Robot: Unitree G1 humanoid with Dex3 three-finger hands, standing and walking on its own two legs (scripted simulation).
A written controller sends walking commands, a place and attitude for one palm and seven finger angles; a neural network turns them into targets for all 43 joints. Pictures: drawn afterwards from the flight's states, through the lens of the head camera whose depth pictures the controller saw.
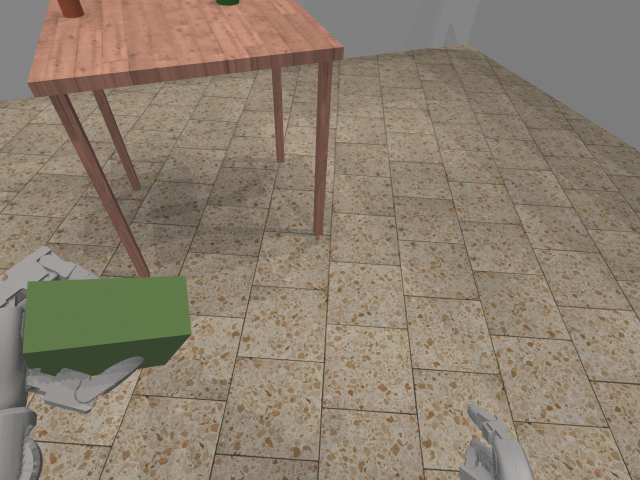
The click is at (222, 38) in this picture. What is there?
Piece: table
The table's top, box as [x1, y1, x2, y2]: [27, 0, 343, 97]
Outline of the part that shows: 27,83 35,97 337,60 342,59 343,46 294,0 239,0 237,4 229,6 217,4 215,0 79,0 84,14 77,18 64,17 57,1 50,0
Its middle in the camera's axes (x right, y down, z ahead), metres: -0.43 -0.68 +1.24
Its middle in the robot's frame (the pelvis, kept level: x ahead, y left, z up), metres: +1.36 +0.51 +0.02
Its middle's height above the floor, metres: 0.79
